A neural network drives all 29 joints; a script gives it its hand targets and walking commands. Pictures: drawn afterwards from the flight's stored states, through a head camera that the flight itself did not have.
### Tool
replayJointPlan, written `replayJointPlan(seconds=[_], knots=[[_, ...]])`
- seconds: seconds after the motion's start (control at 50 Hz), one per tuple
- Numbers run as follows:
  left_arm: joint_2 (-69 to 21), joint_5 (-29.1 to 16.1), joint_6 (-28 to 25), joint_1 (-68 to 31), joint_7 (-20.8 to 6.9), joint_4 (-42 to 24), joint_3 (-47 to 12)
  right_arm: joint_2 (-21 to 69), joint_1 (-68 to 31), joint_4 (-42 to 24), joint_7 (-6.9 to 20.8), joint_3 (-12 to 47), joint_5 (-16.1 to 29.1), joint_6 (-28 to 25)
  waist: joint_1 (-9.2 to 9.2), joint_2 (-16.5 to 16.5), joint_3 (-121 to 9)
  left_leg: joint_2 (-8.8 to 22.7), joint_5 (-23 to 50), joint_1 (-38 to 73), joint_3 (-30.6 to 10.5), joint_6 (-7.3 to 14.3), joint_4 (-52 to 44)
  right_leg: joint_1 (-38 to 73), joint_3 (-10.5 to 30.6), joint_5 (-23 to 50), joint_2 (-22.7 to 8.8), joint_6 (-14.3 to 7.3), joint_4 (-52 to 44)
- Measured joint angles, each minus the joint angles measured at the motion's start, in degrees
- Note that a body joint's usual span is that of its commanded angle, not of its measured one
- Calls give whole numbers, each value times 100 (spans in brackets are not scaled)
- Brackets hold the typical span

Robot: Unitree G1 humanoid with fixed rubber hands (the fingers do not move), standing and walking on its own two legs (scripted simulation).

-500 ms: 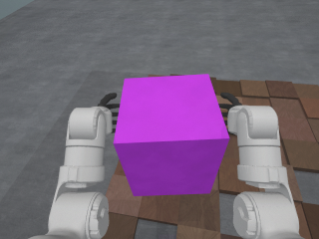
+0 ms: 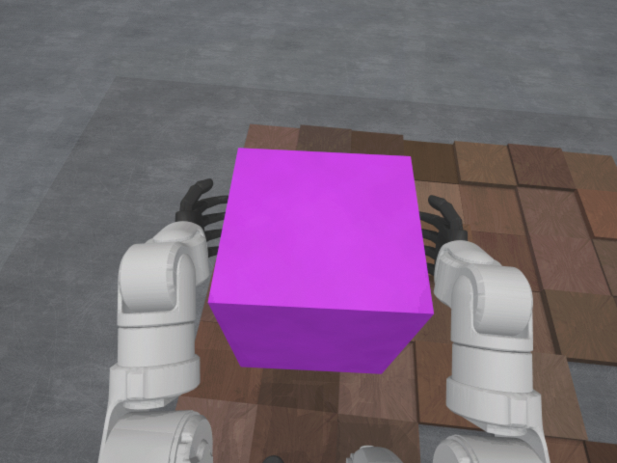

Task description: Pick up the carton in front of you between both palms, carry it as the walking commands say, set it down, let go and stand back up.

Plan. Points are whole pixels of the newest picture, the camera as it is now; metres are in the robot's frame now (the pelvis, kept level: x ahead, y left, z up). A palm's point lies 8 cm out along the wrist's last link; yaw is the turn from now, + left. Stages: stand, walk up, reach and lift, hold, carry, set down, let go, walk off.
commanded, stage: carry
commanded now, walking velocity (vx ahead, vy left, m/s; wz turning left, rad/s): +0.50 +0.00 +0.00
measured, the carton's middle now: (317, 272) +0.37 -0.01 +0.00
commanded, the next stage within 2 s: none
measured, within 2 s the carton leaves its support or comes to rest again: neither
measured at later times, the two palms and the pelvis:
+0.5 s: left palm (209, 13) +0.70 +0.15 +0.17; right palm (414, 9) +0.72 -0.15 +0.16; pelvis +0.33 -0.03 +0.01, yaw +1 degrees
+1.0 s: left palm out of the picture +1.01 +0.16 +0.06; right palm out of the picture +0.99 -0.14 +0.07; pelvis +0.65 +0.02 -0.01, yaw +0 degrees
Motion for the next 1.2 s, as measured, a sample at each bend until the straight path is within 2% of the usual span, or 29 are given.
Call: replayJointPlan(seconds=[0.08, 0.18, 0.24, 0.26, 0.3, 0.34, 0.38, 0.48, 0.54, 0.68, 0.7, 0.72, 0.76, 0.8, 0.82, 0.86, 0.94, 1.04, 1.1, 1.16, 1.2], knots=[[-201, 133, -2, 60, -2, -449, -5, -9, 94, -413, -20, -104, 166, -30, -183, -2, -52, -6, -343, 543, -45, -18, -222, -744, -119, 308, -83, 56, -1094], [-259, 273, 128, 92, -6, -903, -33, -149, -162, -523, -20, -87, 342, 91, -247, -42, -349, -90, -987, 1400, -42, -143, -329, -634, -411, 1790, -62, -45, -3088], [-157, 304, 298, -193, -8, -718, -53, -359, -485, -316, -20, -41, 394, 293, -85, -6, -608, -81, -1613, 1721, -63, -246, 311, 10, -754, 2355, 81, -225, -3944], [-124, 310, 316, -315, -8, -575, -52, -466, -645, -172, -19, -20, 418, 357, 16, 145, -648, 37, -1736, 1581, -147, -252, 925, 54, -841, 2192, 182, -402, -3753], [-36, 294, 403, -570, -3, -199, -74, -609, -898, 127, -21, -38, 437, 524, 188, 250, -687, 3, -1736, 950, -509, -252, 2574, 114, -909, 1698, 261, -614, -3381], [51, 233, 563, -699, 2, 103, -60, -625, -1059, 387, -23, -65, 380, 736, 336, 179, -721, -60, -1520, 315, -617, -246, 3612, 344, -895, 1591, 258, -671, -3459], [115, 158, 696, -741, 3, 286, -5, -567, -1182, 575, -24, -100, 268, 913, 435, 127, -739, -8, -1280, -214, -606, -257, 3813, 623, -876, 1494, 257, -656, -3657], [182, 47, 808, -870, 11, 394, 106, -427, -1372, 607, -23, -248, 51, 1107, 606, 8, -703, 172, -864, -1170, -495, -312, 2920, 1316, -810, 1123, 219, -601, -4177], [172, 31, 772, -960, 16, 406, 156, -375, -1427, 523, -22, -345, -18, 1114, 669, 26, -723, 238, -246, -1478, -427, -315, 2114, 1707, -762, 922, 233, -553, -4388], [138, 75, 635, -1038, 12, 814, 121, -355, -1333, 681, 11, -478, -88, 1046, 636, 152, -941, 100, 1539, -971, -18, -82, -109, 2669, -671, -75, 331, -306, -4267], [162, 80, 629, -1029, 5, 897, 108, -347, -1327, 784, 19, -469, -101, 1014, 589, 156, -972, 62, 1641, -729, 81, -49, -353, 2756, -655, -319, 331, -256, -4006], [204, 79, 623, -1013, -9, 977, 89, -331, -1321, 901, 27, -447, -118, 972, 537, 148, -1014, 46, 1299, -482, 132, 24, -418, 2715, -630, -566, 318, -208, -3505], [305, 58, 539, -1006, -42, 1158, 74, -276, -1288, 1101, 37, -388, -160, 809, 350, -78, -959, -104, 409, -547, 227, 209, 172, 2109, -376, -678, 181, -136, -1848], [292, 64, 498, -839, -54, 1235, 78, -222, -1124, 1224, 38, -329, -177, 724, 190, -48, -871, -117, 199, -488, 233, 241, 398, 1323, -185, -515, 233, -130, -367], [234, 101, 497, -724, -53, 1214, 74, -195, -971, 1193, 38, -318, -163, 708, 134, -24, -822, -128, 132, -392, 224, 244, 374, 967, -167, -339, 208, -117, 8], [88, 202, 500, -471, -52, 1045, 71, -132, -634, 1018, 39, -304, -117, 663, 53, 9, -701, -146, 28, -134, 210, 258, 180, 333, -178, -12, 89, -64, 183], [-180, 332, 337, 41, -54, 522, 26, -9, -41, 531, 39, -272, -21, 424, -48, 44, -495, -156, -137, 393, 165, 250, -228, -633, -222, 373, -171, 27, -281], [-349, 360, -31, 623, -59, 4, -86, 70, 444, 197, 54, -143, 79, -5, -65, 60, -498, -144, -506, 1076, 64, 168, -547, -1298, -335, 906, -333, 36, -953], [-337, 336, -179, 805, -61, -160, -166, 49, 546, 130, 59, -36, 123, -167, -31, 56, -595, -125, -780, 1551, -4, 83, -722, -1259, -474, 1437, -289, -3, -1816], [-225, 276, -218, 790, -31, -235, -251, -10, 452, 120, 50, 84, 133, -207, 22, 27, -710, -111, -1125, 2015, -40, -27, -779, -866, -733, 2160, -112, -131, -3010], [-148, 234, -204, 668, -25, -159, -292, -76, 343, 146, 49, 113, 127, -163, 75, 32, -785, -80, -1456, 2169, -64, -119, -360, -356, -988, 2469, 74, -261, -3751]])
